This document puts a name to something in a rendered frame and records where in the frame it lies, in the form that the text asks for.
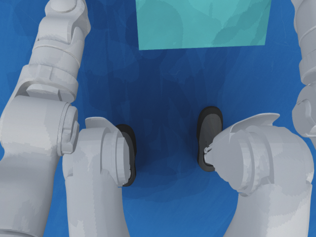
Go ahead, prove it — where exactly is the right robot thigh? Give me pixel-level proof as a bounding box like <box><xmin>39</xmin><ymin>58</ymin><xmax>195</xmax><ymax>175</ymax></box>
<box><xmin>223</xmin><ymin>125</ymin><xmax>312</xmax><ymax>237</ymax></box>

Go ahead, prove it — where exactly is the robot left upper arm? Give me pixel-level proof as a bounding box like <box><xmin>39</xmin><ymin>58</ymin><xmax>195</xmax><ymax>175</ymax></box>
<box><xmin>0</xmin><ymin>95</ymin><xmax>79</xmax><ymax>237</ymax></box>

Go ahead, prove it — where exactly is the robot left forearm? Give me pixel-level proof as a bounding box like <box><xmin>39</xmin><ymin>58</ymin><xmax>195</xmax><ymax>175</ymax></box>
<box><xmin>0</xmin><ymin>0</ymin><xmax>91</xmax><ymax>148</ymax></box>

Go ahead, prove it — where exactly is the robot right upper arm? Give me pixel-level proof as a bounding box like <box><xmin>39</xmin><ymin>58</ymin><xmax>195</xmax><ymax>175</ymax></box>
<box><xmin>292</xmin><ymin>81</ymin><xmax>316</xmax><ymax>150</ymax></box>

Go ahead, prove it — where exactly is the robot right forearm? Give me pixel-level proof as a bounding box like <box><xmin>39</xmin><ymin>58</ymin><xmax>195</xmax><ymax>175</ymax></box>
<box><xmin>291</xmin><ymin>0</ymin><xmax>316</xmax><ymax>85</ymax></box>

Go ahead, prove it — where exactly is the right robot shin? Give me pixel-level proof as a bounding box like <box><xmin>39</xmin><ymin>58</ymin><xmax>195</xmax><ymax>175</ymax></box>
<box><xmin>204</xmin><ymin>113</ymin><xmax>314</xmax><ymax>183</ymax></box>

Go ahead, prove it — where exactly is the carton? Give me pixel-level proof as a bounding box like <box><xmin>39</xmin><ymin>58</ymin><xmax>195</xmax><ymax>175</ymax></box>
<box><xmin>136</xmin><ymin>0</ymin><xmax>272</xmax><ymax>50</ymax></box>

